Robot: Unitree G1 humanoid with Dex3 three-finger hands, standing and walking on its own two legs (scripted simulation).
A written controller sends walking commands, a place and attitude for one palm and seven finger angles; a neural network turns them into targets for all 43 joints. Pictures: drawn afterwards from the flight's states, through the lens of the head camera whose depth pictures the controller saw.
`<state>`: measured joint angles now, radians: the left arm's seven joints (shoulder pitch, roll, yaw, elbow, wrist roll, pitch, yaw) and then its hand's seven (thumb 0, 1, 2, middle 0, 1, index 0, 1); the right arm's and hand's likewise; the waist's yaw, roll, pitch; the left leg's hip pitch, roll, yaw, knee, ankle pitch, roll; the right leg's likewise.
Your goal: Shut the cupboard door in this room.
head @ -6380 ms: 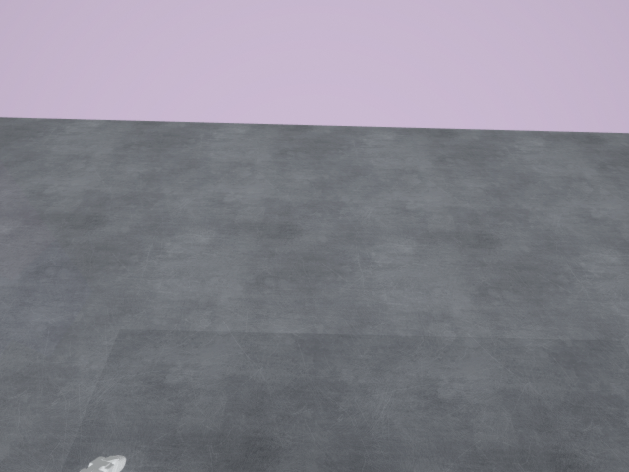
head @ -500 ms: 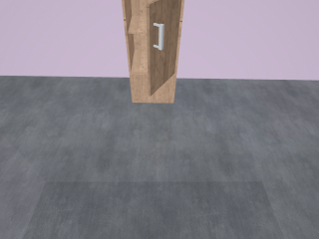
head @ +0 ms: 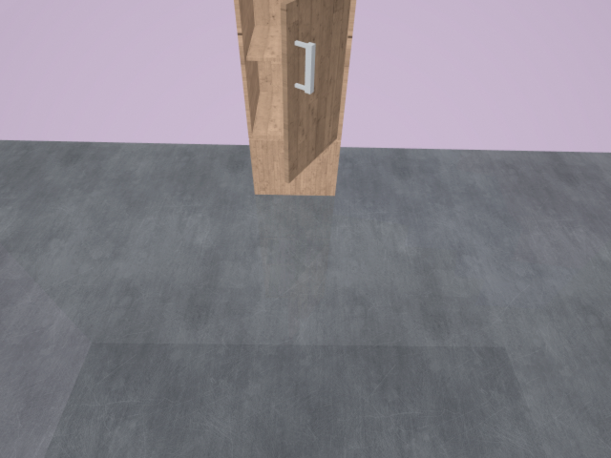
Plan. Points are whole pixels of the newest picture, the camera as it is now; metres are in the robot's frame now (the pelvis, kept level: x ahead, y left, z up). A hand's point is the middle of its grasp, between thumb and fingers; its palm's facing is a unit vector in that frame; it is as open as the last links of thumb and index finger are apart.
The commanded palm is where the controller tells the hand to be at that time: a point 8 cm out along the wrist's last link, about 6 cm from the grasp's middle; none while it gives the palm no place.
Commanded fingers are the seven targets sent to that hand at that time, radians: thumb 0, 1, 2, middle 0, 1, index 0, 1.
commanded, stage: look at it before walking up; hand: left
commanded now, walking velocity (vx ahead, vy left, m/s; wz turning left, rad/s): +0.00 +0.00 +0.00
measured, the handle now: (304, 67) +1.11 +0.07 +0.00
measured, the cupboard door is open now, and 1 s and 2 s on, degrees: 57 57 57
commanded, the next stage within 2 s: walk around to get in front in 0.36 s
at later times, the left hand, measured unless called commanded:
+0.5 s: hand out of the picture -0.02 +0.15 -0.18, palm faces +0.04 -0.98 -0.17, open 7.4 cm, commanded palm none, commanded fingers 0.00 0.90 0.90 -0.20 -0.30 -0.20 -0.30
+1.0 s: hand out of the picture +0.06 +0.16 -0.18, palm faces -0.15 -0.94 -0.29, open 7.4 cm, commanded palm none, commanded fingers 0.00 0.90 0.90 -0.20 -0.30 -0.20 -0.30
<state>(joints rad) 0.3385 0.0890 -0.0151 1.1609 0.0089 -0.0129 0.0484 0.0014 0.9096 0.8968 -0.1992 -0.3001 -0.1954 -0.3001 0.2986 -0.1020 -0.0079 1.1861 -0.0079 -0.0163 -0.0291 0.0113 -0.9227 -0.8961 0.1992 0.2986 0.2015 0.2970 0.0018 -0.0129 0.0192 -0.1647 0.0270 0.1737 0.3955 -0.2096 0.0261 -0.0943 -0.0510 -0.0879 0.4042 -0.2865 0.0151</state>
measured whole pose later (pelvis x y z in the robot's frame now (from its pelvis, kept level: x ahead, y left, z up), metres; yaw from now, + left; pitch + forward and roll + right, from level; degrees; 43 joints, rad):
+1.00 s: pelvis -0.03 -0.03 -0.02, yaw -14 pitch +0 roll +1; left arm 0.23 0.19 0.07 0.95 0.02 0.02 0.02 0.00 0.91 0.90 -0.20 -0.30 -0.19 -0.30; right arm 0.12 -0.22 -0.08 0.98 -0.02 0.06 -0.02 0.00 -0.91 -0.90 0.20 0.30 0.20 0.30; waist 0.03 0.04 0.10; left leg -0.46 0.10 0.10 1.07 -0.48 -0.05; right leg -0.32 0.02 -0.04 0.68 -0.36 -0.07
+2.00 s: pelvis -0.02 -0.01 -0.01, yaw -48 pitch -1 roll +0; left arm 0.18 0.21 0.03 0.91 0.02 0.00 -0.02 0.00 0.91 0.90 -0.20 -0.30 -0.20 -0.30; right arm 0.24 -0.28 -0.06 0.93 -0.03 0.04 0.02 0.01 -0.91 -0.90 0.20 0.30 0.20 0.30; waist -0.03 0.03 0.07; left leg -0.48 0.13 0.07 1.03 -0.38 -0.09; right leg -0.20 0.02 0.02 0.49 -0.29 -0.02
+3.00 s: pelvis +0.12 -0.30 +0.00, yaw -76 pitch -1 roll +0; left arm 0.21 0.20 0.05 1.03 0.01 -0.07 0.01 -0.02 0.95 0.90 -0.20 -0.30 -0.20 -0.30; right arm 0.24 -0.17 -0.05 1.00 -0.03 -0.02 0.01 0.00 -0.91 -0.90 0.20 0.30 0.20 0.30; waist -0.03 0.03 0.04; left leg -0.57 0.18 0.06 1.07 -0.24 -0.06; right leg -0.20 0.06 -0.11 0.43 -0.22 -0.10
